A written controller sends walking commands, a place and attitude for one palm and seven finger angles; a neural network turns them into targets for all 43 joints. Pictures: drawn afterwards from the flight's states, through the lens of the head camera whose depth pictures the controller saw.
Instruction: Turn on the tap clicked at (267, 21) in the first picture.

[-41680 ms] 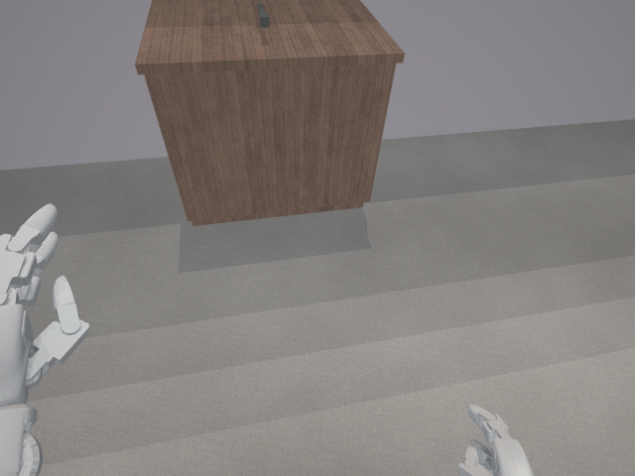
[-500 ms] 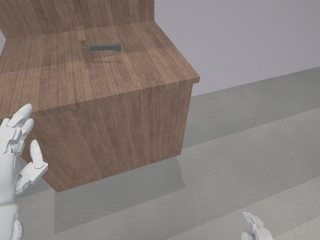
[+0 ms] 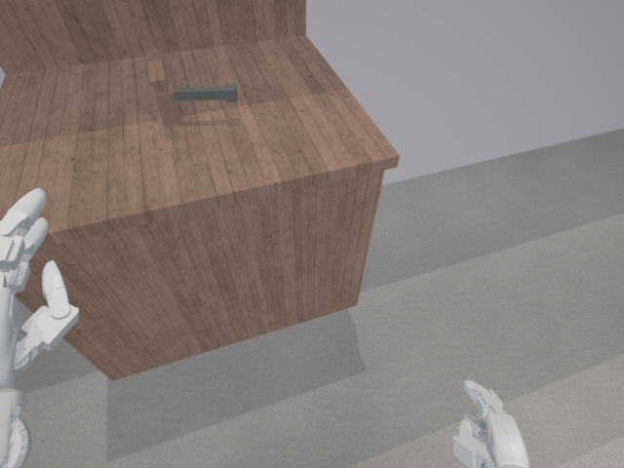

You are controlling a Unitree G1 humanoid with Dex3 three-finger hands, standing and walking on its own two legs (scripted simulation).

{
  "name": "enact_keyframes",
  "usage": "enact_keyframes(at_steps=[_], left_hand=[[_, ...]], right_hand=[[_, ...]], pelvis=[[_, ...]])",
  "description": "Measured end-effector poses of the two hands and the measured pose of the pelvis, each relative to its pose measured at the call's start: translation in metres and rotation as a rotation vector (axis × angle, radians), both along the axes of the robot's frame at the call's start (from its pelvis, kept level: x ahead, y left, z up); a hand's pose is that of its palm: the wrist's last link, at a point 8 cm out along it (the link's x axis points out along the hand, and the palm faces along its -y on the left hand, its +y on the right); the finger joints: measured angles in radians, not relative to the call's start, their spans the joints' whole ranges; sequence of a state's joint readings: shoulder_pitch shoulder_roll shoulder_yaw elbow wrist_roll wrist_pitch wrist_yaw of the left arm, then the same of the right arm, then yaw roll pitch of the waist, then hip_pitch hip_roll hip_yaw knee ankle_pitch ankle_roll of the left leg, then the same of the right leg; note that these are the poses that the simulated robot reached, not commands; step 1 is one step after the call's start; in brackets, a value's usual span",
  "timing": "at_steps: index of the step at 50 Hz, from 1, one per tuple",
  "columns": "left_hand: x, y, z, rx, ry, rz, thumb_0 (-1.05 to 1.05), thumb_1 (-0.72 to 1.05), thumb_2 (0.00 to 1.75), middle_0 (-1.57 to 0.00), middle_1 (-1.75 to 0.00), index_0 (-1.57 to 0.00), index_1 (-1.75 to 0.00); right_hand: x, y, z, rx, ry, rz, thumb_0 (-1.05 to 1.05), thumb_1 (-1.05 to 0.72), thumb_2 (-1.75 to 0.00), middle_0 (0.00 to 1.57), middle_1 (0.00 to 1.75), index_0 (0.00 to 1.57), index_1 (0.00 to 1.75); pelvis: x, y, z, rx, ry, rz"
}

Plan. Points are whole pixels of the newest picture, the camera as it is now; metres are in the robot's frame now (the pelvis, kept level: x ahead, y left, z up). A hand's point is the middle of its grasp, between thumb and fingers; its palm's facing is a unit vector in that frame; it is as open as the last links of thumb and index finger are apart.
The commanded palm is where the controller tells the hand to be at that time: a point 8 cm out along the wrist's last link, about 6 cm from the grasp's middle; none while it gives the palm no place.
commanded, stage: take the last steps up to it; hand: left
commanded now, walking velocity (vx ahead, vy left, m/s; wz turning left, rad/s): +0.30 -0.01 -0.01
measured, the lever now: (231, 93) +0.80 +0.24 +0.05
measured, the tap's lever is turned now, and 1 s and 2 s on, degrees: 76 76 76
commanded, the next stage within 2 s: come to a stop and stand still in 0.78 s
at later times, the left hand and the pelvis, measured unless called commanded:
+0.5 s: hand (118, 218) +0.32 +0.24 +0.18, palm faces +0.36 -0.81 -0.47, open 7.4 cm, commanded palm +0.25 +0.28 +0.18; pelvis +0.09 +0.00 +0.00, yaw +0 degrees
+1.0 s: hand (174, 146) +0.44 +0.21 +0.19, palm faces +0.47 -0.76 -0.45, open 7.4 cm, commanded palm +0.38 +0.24 +0.18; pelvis +0.23 -0.05 -0.01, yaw +2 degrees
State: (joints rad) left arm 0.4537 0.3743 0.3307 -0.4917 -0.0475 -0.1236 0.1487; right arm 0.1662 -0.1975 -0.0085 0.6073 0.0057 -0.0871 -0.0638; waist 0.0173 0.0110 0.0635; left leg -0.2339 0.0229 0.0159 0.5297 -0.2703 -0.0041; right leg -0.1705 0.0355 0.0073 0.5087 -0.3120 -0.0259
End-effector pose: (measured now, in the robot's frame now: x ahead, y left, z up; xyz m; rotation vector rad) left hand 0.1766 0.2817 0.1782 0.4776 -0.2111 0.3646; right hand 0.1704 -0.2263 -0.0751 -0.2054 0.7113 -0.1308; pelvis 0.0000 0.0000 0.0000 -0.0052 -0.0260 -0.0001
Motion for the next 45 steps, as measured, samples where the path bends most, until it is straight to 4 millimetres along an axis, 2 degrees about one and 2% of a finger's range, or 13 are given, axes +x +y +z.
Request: enact_keyframes(at_steps=[5, 11, 15, 19, 25, 28, 30, 33, 35, 38, 41, 45], left_hand=[[0.011, 0.001, 0.004, 0.004, -0.049, 0.014, 0.01, 0.89, 0.9, -0.21, -0.3, -0.21, -0.3], [0.033, 0.0, -0.01, -0.044, -0.053, 0.013, 0.01, 0.89, 0.9, -0.2, -0.3, -0.21, -0.3], [0.051, 0.006, -0.013, -0.053, -0.083, -0.006, 0.01, 0.89, 0.9, -0.21, -0.3, -0.21, -0.3], [0.073, 0.007, -0.002, 0.002, -0.067, -0.02, 0.02, 0.89, 0.9, -0.21, -0.3, -0.21, -0.3], [0.104, -0.006, 0.017, 0.085, -0.026, -0.05, 0.01, 0.89, 0.9, -0.2, -0.3, -0.21, -0.3], [0.117, -0.013, 0.015, 0.125, 0.02, -0.031, 0.01, 0.89, 0.9, -0.2, -0.3, -0.21, -0.3], [0.125, -0.018, 0.008, 0.15, 0.035, -0.006, 0.01, 0.89, 0.9, -0.21, -0.3, -0.21, -0.3], [0.138, -0.026, -0.006, 0.094, 0.031, 0.021, 0.01, 0.89, 0.9, -0.21, -0.3, -0.21, -0.3], [0.147, -0.031, -0.012, 0.043, 0.031, 0.023, 0.01, 0.89, 0.9, -0.21, -0.3, -0.21, -0.3], [0.159, -0.038, -0.012, 0.011, 0.025, 0.004, 0.01, 0.89, 0.9, -0.21, -0.3, -0.22, -0.3], [0.171, -0.044, -0.001, 0.02, -0.039, -0.045, 0.02, 0.89, 0.9, -0.21, -0.3, -0.22, -0.3], [0.189, -0.044, 0.015, 0.077, -0.125, -0.057, 0.01, 0.89, 0.9, -0.21, -0.3, -0.22, -0.3]], right_hand=[[0.008, 0.0, -0.005, 0.011, -0.011, -0.014, 0.01, -0.9, -0.9, 0.2, 0.3, 0.2, 0.3], [0.016, -0.002, -0.019, 0.011, 0.038, -0.026, 0.01, -0.9, -0.9, 0.2, 0.3, 0.2, 0.3], [0.023, -0.002, -0.022, -0.015, 0.067, -0.037, 0.01, -0.9, -0.9, 0.2, 0.3, 0.2, 0.3], [0.031, 0.005, -0.02, 0.016, 0.051, -0.062, 0.01, -0.9, -0.9, 0.2, 0.3, 0.2, 0.3], [0.045, 0.01, -0.023, 0.081, 0.084, -0.048, 0.01, -0.9, -0.9, 0.2, 0.3, 0.2, 0.3], [0.062, 0.003, -0.033, 0.097, 0.092, -0.045, 0.01, -0.9, -0.9, 0.2, 0.3, 0.2, 0.3], [0.078, -0.005, -0.045, 0.097, 0.095, -0.032, 0.01, -0.9, -0.9, 0.21, 0.3, 0.2, 0.3], [0.105, -0.021, -0.056, 0.07, 0.126, -0.003, 0.01, -0.9, -0.9, 0.21, 0.3, 0.2, 0.3], [0.123, -0.03, -0.049, 0.046, 0.125, 0.01, 0.01, -0.9, -0.9, 0.2, 0.3, 0.2, 0.3], [0.149, -0.042, -0.028, 0.006, 0.086, 0.013, 0.01, -0.9, -0.9, 0.2, 0.3, 0.2, 0.3], [0.174, -0.049, -0.009, -0.045, 0.009, 0.012, 0.01, -0.9, -0.9, 0.2, 0.3, 0.2, 0.3], [0.203, -0.052, 0.003, -0.045, -0.075, -0.028, 0.01, -0.9, -0.9, 0.2, 0.3, 0.2, 0.3]], pelvis=[[0.014, 0.0, -0.005, -0.003, 0.01, -0.003], [0.035, 0.002, -0.013, -0.01, 0.01, 0.016], [0.051, 0.009, -0.018, 0.011, 0.005, 0.006], [0.063, 0.011, -0.013, 0.014, -0.005, -0.01], [0.093, 0.001, -0.002, 0.0, 0.003, -0.003], [0.115, -0.008, -0.005, -0.002, 0.001, -0.005], [0.131, -0.018, -0.015, -0.001, -0.004, 0.013], [0.14, -0.026, -0.021, -0.011, -0.021, 0.022], [0.145, -0.029, -0.017, -0.004, -0.024, 0.015], [0.156, -0.033, -0.011, 0.015, -0.024, 0.009], [0.17, -0.033, -0.012, 0.013, -0.028, 0.012], [0.194, -0.034, -0.015, 0.02, -0.034, -0.004]])
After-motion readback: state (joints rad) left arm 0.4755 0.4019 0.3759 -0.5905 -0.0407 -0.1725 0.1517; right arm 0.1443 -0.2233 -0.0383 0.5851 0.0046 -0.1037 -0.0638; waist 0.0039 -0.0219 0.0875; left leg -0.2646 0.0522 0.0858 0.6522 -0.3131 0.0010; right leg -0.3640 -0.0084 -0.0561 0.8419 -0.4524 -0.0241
